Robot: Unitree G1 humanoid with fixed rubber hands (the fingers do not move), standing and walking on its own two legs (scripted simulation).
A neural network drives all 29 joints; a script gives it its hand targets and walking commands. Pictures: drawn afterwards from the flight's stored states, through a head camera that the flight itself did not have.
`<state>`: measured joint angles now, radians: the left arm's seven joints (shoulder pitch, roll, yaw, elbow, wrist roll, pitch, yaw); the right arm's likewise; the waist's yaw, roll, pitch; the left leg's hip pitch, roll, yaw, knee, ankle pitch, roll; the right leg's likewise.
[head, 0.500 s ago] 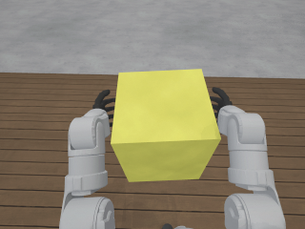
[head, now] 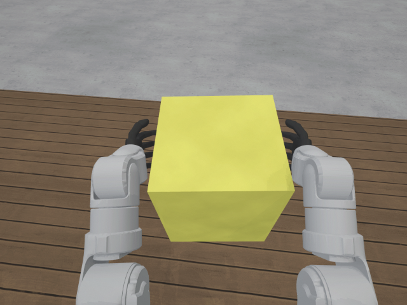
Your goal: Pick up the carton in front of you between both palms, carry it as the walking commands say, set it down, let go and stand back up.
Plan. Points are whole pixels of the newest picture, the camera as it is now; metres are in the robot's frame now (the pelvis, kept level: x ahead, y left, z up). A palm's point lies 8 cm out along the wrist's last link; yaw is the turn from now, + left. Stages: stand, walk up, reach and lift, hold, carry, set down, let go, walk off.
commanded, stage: carry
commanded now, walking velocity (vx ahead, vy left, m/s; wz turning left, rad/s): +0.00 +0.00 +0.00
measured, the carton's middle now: (217, 174) +0.37 +0.00 +0.04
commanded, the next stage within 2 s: none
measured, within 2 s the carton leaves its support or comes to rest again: neither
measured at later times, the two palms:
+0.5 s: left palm (140, 148) +0.39 +0.16 +0.10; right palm (293, 149) +0.39 -0.14 +0.10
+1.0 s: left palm (138, 94) +0.61 +0.21 +0.05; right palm (251, 102) +0.59 -0.09 +0.06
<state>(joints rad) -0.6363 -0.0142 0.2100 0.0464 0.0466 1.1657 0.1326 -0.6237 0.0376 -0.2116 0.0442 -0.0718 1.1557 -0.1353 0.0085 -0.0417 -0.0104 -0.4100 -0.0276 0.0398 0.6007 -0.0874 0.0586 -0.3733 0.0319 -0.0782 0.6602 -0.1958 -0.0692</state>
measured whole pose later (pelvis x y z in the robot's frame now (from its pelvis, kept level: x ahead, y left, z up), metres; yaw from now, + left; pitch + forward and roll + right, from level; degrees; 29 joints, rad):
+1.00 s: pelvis +0.25 +0.09 -0.03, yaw -2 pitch +5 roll -2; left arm -0.63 -0.02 0.17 0.14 0.05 1.18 0.13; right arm -0.57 0.02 -0.21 0.11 -0.05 1.16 -0.13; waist -0.03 0.00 -0.01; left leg -0.38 -0.05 0.06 0.59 -0.15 0.12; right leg -0.66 -0.03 -0.01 1.06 -0.34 -0.02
